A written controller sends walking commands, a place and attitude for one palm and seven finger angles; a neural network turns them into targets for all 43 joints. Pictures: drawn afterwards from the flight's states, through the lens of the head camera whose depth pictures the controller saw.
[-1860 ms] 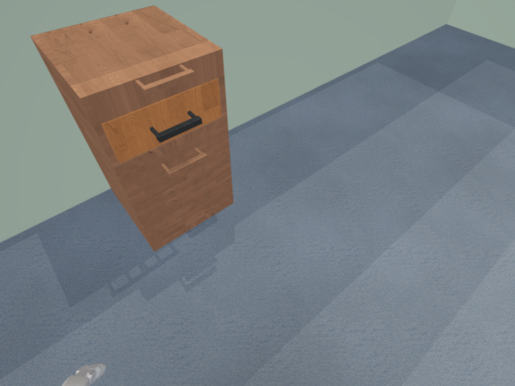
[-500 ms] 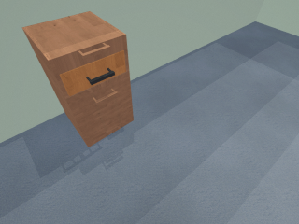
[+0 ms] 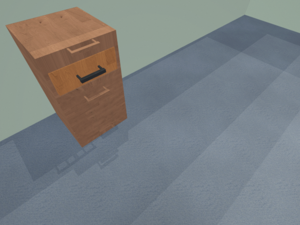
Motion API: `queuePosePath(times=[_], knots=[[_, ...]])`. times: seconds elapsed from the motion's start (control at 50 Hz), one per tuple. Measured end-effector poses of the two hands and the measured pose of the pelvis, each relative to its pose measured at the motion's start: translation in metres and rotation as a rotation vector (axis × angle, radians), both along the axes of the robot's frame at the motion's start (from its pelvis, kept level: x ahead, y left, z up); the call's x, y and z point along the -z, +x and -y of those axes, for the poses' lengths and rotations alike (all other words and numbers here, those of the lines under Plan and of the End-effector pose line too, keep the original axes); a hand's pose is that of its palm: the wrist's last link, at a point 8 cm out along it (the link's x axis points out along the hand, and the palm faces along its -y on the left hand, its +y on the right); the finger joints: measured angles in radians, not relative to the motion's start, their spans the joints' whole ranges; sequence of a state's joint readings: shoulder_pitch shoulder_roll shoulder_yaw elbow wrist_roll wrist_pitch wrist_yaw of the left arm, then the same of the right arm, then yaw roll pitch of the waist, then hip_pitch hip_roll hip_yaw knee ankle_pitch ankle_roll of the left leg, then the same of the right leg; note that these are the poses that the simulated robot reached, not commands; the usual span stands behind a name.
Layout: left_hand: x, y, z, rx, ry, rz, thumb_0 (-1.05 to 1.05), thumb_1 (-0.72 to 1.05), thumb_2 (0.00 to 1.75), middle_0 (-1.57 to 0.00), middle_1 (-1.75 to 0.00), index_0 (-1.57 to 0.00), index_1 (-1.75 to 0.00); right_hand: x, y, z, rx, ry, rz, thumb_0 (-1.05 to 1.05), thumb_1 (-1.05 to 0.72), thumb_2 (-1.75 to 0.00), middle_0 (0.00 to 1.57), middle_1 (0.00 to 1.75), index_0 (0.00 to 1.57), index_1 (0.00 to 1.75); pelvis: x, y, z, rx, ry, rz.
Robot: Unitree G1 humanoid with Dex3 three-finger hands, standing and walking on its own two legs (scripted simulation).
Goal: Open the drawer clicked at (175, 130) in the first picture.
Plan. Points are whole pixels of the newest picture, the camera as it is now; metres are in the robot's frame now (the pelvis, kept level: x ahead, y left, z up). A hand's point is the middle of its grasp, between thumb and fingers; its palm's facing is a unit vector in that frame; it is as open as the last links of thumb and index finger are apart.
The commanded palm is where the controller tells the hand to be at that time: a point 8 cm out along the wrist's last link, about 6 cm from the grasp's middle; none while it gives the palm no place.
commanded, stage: walk to a spot facing it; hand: left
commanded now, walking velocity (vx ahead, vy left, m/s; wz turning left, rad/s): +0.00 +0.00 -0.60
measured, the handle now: (91, 73) +0.87 +0.39 -0.16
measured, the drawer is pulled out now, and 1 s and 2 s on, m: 0.00 0.00 0.00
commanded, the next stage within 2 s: none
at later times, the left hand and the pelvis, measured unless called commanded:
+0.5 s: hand out of the picture +0.04 +0.15 -0.15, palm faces -0.15 -0.96 -0.22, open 7.4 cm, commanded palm none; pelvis +0.02 -0.03 +0.01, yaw -14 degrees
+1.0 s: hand (103, 161) +0.36 +0.20 -0.17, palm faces -0.45 -0.87 -0.18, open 7.4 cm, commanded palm none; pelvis +0.20 +0.04 +0.01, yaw -32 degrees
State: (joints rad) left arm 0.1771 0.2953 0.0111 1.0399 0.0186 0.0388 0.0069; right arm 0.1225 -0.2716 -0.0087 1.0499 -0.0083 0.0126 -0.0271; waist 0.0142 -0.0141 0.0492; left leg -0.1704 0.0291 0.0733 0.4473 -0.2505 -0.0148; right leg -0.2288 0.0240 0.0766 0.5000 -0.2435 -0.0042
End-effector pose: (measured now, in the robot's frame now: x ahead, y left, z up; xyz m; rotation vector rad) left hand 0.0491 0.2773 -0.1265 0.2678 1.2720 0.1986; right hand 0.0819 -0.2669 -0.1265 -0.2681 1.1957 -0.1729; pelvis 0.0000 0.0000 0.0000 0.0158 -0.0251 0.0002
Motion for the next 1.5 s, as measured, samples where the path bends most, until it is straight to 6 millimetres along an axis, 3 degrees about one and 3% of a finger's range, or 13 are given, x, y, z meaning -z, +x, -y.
queuePosePath(times=[0.2,0.3,0.46,0.62,0.72,0.8,0.94,1.02,1.12,1.2,1.3,1.4,1.5], knots=[[0.012,-0.004,0.049,0.068,-0.013,-0.018,0.00,0.90,0.90,-0.20,-0.30,-0.20,-0.30,0.042,-0.048,0.013,0.127,0.097,-0.043,0.01,-0.90,-0.90,0.20,0.30,0.20,0.30,0.022,-0.012,0.028,0.110,0.017,0.004],[0.000,-0.018,0.071,0.059,-0.039,-0.049,0.00,0.90,0.90,-0.21,-0.30,-0.20,-0.30,0.027,-0.059,0.025,0.159,0.106,-0.065,0.01,-0.90,-0.90,0.20,0.30,0.20,0.29,0.006,-0.010,0.038,0.143,0.014,-0.015],[-0.008,-0.013,0.082,0.114,-0.080,-0.104,0.01,0.90,0.90,-0.21,-0.30,-0.20,-0.30,0.002,-0.050,0.043,0.240,0.058,0.005,0.01,-0.90,-0.90,0.20,0.30,0.20,0.29,-0.008,0.012,0.037,0.230,0.010,-0.049],[-0.001,0.028,0.063,0.161,-0.097,-0.113,0.01,0.90,0.90,-0.21,-0.30,-0.20,-0.30,-0.011,-0.006,0.027,0.282,0.033,0.074,0.01,-0.91,-0.90,0.20,0.30,0.20,0.29,-0.007,0.053,0.018,0.300,-0.015,-0.058],[0.012,0.072,0.038,0.198,-0.108,-0.127,0.01,0.90,0.90,-0.21,-0.30,-0.20,-0.30,-0.018,0.045,0.001,0.297,0.024,0.151,0.01,-0.91,-0.90,0.20,0.30,0.20,0.29,-0.002,0.091,-0.004,0.352,-0.031,-0.059],[0.035,0.129,0.014,0.254,-0.114,-0.135,0.01,0.90,0.90,-0.21,-0.30,-0.20,-0.30,-0.019,0.074,-0.022,0.335,-0.014,0.223,0.01,-0.90,-0.90,0.20,0.30,0.20,0.29,0.012,0.126,-0.024,0.409,-0.037,-0.050],[0.023,0.269,0.013,0.431,-0.129,-0.031,0.01,0.91,0.90,-0.20,-0.30,-0.19,-0.30,-0.028,0.039,-0.073,0.527,-0.017,0.103,0.01,-0.90,-0.90,0.20,0.30,0.20,0.30,-0.005,0.180,-0.040,0.525,-0.069,-0.032],[0.016,0.339,0.031,0.509,-0.141,0.030,0.01,0.91,0.90,-0.20,-0.30,-0.19,-0.30,-0.025,0.005,-0.104,0.658,-0.011,-0.033,0.01,-0.92,-0.90,0.20,0.30,0.20,0.30,-0.008,0.210,-0.045,0.581,-0.075,-0.035],[0.020,0.398,0.067,0.599,-0.160,0.024,0.00,0.91,0.90,-0.20,-0.30,-0.19,-0.30,-0.018,-0.024,-0.152,0.798,0.046,-0.195,0.01,-0.92,-0.90,0.20,0.30,0.20,0.29,-0.004,0.245,-0.042,0.648,-0.067,-0.042],[0.028,0.431,0.106,0.670,-0.192,-0.010,0.00,0.91,0.90,-0.20,-0.30,-0.19,-0.30,-0.015,-0.027,-0.191,0.891,0.114,-0.300,0.01,-0.91,-0.90,0.20,0.30,0.20,0.29,0.001,0.272,-0.032,0.694,-0.064,-0.049],[0.039,0.469,0.169,0.767,-0.242,-0.046,0.01,0.91,0.90,-0.20,-0.30,-0.19,-0.30,-0.013,-0.009,-0.226,0.990,0.207,-0.396,0.01,-0.91,-0.90,0.20,0.30,0.20,0.29,0.008,0.307,-0.012,0.751,-0.068,-0.062],[0.043,0.507,0.227,0.847,-0.271,-0.031,0.01,0.91,0.90,-0.20,-0.30,-0.19,-0.30,-0.010,0.028,-0.224,1.085,0.287,-0.425,0.01,-0.90,-0.90,0.20,0.30,0.20,0.29,0.012,0.343,0.022,0.841,-0.050,-0.049],[0.040,0.550,0.231,0.816,-0.198,0.031,-0.02,0.93,0.90,-0.21,-0.30,-0.20,-0.30,0.020,0.087,-0.151,1.083,0.252,-0.290,0.01,-0.90,-0.90,0.20,0.30,0.20,0.30,0.022,0.382,0.051,0.891,-0.046,-0.034]])
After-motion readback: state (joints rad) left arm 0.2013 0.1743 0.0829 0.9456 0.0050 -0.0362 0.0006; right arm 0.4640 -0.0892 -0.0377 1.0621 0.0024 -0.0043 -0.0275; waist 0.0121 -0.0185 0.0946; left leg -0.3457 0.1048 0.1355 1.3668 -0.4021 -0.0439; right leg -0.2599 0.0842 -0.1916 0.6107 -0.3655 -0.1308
